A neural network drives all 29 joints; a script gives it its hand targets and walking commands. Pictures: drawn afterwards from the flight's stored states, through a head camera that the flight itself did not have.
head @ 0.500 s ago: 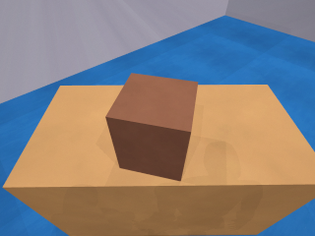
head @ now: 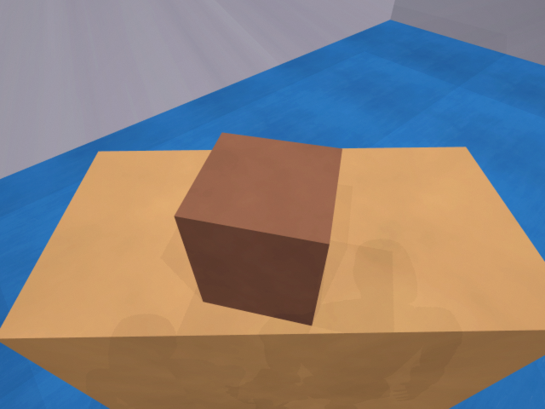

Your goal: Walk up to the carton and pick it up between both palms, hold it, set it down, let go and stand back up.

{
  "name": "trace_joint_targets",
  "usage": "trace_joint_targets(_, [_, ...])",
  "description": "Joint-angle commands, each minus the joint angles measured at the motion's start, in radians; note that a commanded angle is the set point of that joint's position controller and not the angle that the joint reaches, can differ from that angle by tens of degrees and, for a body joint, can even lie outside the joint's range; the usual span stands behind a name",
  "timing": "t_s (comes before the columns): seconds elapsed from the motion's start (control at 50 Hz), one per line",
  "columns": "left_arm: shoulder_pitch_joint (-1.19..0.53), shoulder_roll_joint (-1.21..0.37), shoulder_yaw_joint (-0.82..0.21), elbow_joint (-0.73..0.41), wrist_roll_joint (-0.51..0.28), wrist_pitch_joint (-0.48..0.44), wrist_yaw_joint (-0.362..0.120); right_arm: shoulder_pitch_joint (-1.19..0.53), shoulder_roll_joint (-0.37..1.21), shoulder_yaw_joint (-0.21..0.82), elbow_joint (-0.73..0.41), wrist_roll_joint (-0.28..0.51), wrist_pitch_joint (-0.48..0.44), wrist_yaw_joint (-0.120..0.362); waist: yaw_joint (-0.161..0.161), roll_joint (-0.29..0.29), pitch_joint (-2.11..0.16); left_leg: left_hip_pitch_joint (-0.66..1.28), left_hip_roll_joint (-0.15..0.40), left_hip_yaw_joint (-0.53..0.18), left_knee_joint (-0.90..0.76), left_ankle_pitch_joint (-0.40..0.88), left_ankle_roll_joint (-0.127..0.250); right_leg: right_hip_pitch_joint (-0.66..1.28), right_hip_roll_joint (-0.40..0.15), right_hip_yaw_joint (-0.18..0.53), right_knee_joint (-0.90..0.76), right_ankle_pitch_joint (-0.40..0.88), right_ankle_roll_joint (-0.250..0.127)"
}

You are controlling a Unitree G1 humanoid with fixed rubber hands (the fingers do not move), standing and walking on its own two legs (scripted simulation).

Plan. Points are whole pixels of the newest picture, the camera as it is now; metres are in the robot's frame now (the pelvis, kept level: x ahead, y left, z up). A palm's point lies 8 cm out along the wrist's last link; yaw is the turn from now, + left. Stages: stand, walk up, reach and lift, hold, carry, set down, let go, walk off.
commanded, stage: stand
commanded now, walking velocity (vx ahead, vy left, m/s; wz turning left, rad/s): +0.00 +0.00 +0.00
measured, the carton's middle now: (267, 230) +0.41 +0.01 +0.02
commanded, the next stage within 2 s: none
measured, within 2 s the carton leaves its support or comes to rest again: neither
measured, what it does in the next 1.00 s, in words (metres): stands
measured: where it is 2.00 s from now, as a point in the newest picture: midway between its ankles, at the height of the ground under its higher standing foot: outside the picture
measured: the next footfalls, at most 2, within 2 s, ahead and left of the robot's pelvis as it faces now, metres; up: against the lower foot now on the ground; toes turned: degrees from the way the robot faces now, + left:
none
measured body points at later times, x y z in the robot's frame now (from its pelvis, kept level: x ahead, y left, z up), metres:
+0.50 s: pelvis +0.01 -0.01 +0.00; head +0.01 -0.02 +0.45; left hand +0.03 +0.22 -0.15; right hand +0.02 -0.25 -0.16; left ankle +0.00 +0.13 -0.74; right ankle +0.00 -0.09 -0.74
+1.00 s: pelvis +0.01 -0.02 +0.00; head +0.01 -0.02 +0.45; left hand +0.01 +0.21 -0.15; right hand +0.01 -0.25 -0.16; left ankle +0.00 +0.13 -0.74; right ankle +0.00 -0.09 -0.74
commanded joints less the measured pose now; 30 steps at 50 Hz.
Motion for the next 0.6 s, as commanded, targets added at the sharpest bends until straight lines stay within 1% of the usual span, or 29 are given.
trace_joint_targets(0.0, [0.063,0.137,0.026,-0.030,0.000,-0.013,0.007,0.062,-0.125,-0.022,-0.026,0.002,-0.011,-0.008,-0.003,-0.005,0.045,-0.039,0.094,-0.079,-0.096,0.160,0.019,-0.011,-0.140,0.137,-0.118,0.162,0.022])
trace_joint_targets(0.04, [0.064,0.134,0.025,-0.026,-0.002,-0.015,0.008,0.056,-0.120,-0.018,-0.020,0.001,-0.011,-0.009,0.000,-0.005,0.035,-0.032,0.096,-0.077,-0.091,0.185,0.018,0.002,-0.142,0.137,-0.117,0.199,0.019])
trace_joint_targets(0.08, [0.064,0.137,0.026,-0.024,-0.001,-0.015,0.009,0.056,-0.115,-0.017,-0.016,-0.001,-0.011,-0.010,0.002,-0.016,0.023,-0.021,0.097,-0.072,-0.090,0.185,0.020,0.010,-0.143,0.134,-0.115,0.207,0.020])
trace_joint_targets(0.1, [0.058,0.140,0.027,-0.023,-0.001,-0.015,0.009,0.058,-0.118,-0.019,-0.014,0.000,-0.011,-0.010,-0.002,-0.014,0.018,-0.016,0.096,-0.070,-0.090,0.183,0.019,0.011,-0.143,0.136,-0.116,0.207,0.019])
trace_joint_targets(0.14, [0.061,0.128,0.025,-0.020,-0.002,-0.015,0.010,0.055,-0.115,-0.018,-0.011,0.001,-0.011,-0.011,-0.001,-0.010,0.010,-0.006,0.099,-0.067,-0.085,0.200,0.021,0.015,-0.143,0.135,-0.112,0.235,0.017])
trace_joint_targets(0.16, [0.062,0.127,0.027,-0.017,-0.002,-0.014,0.010,0.050,-0.116,-0.019,-0.007,0.002,-0.010,-0.012,0.000,0.003,0.015,-0.007,0.098,-0.066,-0.086,0.194,0.017,0.013,-0.142,0.135,-0.113,0.235,0.018])
trace_joint_targets(0.18, [0.065,0.134,0.027,-0.015,-0.002,-0.015,0.011,0.051,-0.115,-0.019,-0.005,0.002,-0.009,-0.012,0.000,-0.014,0.017,-0.001,0.099,-0.068,-0.083,0.204,0.015,0.009,-0.142,0.134,-0.114,0.242,0.021])
trace_joint_targets(0.22, [0.060,0.131,0.027,-0.010,-0.003,-0.012,0.011,0.058,-0.112,-0.017,0.003,0.002,-0.006,-0.013,-0.004,-0.012,0.035,-0.017,0.098,-0.062,-0.088,0.181,0.013,0.007,-0.142,0.133,-0.121,0.224,0.019])
trace_joint_targets(0.24, [0.067,0.128,0.027,-0.011,0.000,-0.013,0.011,0.058,-0.114,-0.018,0.004,0.001,-0.006,-0.015,0.002,-0.013,0.029,-0.014,0.097,-0.061,-0.084,0.173,0.014,0.016,-0.143,0.138,-0.128,0.217,0.022])
trace_joint_targets(0.3, [0.066,0.120,0.024,-0.006,-0.001,-0.011,0.012,0.055,-0.103,-0.017,0.011,0.001,-0.003,-0.015,0.000,-0.016,0.061,-0.022,0.096,-0.060,-0.089,0.162,0.011,0.000,-0.142,0.137,-0.132,0.219,0.023])
trace_joint_targets(0.34, [0.067,0.125,0.026,-0.004,0.000,-0.012,0.011,0.054,-0.108,-0.016,0.015,0.001,-0.003,-0.015,0.001,-0.008,0.049,-0.017,0.096,-0.057,-0.088,0.156,0.009,0.006,-0.141,0.143,-0.138,0.208,0.025])
trace_joint_targets(0.38, [0.066,0.125,0.025,-0.002,0.000,-0.011,0.012,0.053,-0.103,-0.014,0.020,0.001,-0.003,-0.016,0.002,-0.013,0.045,-0.011,0.097,-0.058,-0.090,0.157,0.008,0.003,-0.142,0.144,-0.139,0.207,0.025])
trace_joint_targets(0.42, [0.068,0.118,0.025,0.000,-0.001,-0.011,0.013,0.049,-0.108,-0.014,0.024,0.000,0.000,-0.015,0.002,-0.007,0.066,-0.026,0.094,-0.053,-0.085,0.134,0.006,-0.001,-0.144,0.153,-0.157,0.191,0.030])
trace_joint_targets(0.44, [0.071,0.119,0.026,0.005,0.001,-0.011,0.014,0.045,-0.108,-0.016,0.028,-0.001,0.000,-0.016,0.004,-0.008,0.050,-0.016,0.097,-0.052,-0.086,0.139,0.007,0.011,-0.147,0.156,-0.157,0.199,0.033])
trace_joint_targets(0.48, [0.065,0.125,0.026,0.004,0.000,-0.012,0.014,0.057,-0.102,-0.015,0.031,0.003,-0.002,-0.018,-0.002,-0.016,0.043,-0.005,0.099,-0.057,-0.092,0.152,0.006,0.007,-0.144,0.150,-0.149,0.215,0.028])
trace_joint_targets(0.56, [0.082,0.116,0.025,0.010,-0.001,-0.014,0.015,0.056,-0.101,-0.015,0.041,0.002,-0.001,-0.018,0.003,-0.020,0.036,-0.008,0.098,-0.050,-0.083,0.136,0.002,0.020,-0.147,0.157,-0.166,0.211,0.042])
trace_joint_targets(0.58, [0.082,0.116,0.027,0.013,-0.001,-0.013,0.015,0.056,-0.102,-0.017,0.044,0.002,0.000,-0.018,0.000,-0.008,0.041,-0.010,0.096,-0.048,-0.085,0.127,0.001,0.014,-0.146,0.157,-0.167,0.193,0.039])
